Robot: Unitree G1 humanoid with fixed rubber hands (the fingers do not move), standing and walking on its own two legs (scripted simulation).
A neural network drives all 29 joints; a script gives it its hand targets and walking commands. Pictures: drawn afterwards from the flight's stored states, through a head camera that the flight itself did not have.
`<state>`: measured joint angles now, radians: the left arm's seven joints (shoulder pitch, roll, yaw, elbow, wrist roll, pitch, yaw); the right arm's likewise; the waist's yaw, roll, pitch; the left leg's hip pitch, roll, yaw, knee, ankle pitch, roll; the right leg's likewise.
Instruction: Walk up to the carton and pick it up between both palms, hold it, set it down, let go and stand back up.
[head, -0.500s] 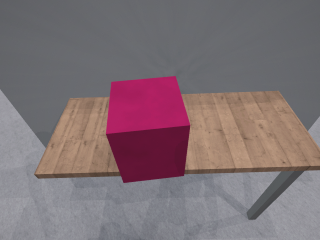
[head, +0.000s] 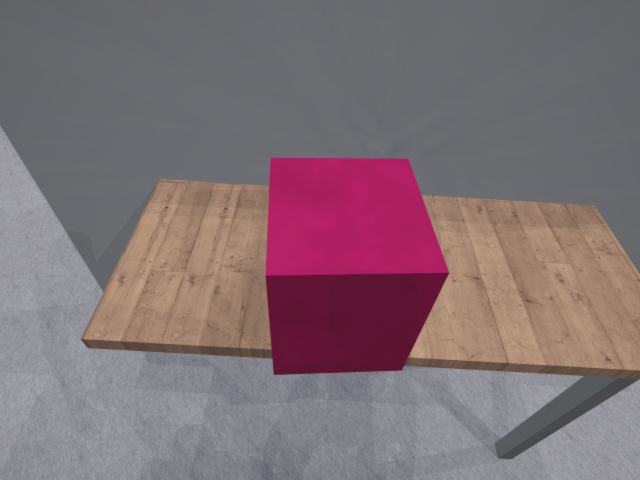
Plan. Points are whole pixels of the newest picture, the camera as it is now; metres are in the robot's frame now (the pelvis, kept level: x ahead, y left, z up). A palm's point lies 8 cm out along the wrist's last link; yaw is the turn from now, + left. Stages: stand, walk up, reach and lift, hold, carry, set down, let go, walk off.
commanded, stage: walk up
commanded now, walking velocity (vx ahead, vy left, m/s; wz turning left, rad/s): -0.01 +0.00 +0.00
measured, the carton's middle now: (339, 269) +0.43 -0.03 +0.01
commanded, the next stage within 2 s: stand in 0.28 s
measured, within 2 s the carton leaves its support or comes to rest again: neither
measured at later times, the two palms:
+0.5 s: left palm out of the picture -0.01 +0.18 -0.15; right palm out of the picture +0.00 -0.23 -0.15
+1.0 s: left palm out of the picture -0.05 +0.19 -0.15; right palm out of the picture -0.07 -0.19 -0.14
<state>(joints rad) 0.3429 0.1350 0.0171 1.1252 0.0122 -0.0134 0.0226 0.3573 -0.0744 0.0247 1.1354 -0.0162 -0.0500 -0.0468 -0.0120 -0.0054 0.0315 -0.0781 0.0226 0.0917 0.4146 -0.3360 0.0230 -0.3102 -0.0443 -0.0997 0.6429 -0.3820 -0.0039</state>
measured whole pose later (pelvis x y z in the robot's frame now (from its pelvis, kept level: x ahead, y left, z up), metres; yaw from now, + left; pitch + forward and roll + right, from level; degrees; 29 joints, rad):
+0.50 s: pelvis +0.03 -0.02 +0.00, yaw +0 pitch -1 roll -1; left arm 0.31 0.11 0.01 1.15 0.01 -0.02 0.04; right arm 0.32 -0.12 0.02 1.14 -0.01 -0.01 -0.05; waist 0.02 0.01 0.03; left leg 0.00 0.06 0.08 0.38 -0.36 -0.02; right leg -0.21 0.00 -0.11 0.43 -0.19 -0.02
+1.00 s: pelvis +0.00 +0.00 +0.00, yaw +0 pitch -2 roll -1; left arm 0.33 0.11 0.00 1.19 0.00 0.00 0.03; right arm 0.41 -0.07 0.03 1.17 -0.01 -0.02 -0.04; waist 0.01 0.00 0.04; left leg -0.02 0.02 0.10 0.36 -0.32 0.01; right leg -0.22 -0.04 -0.09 0.38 -0.13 0.01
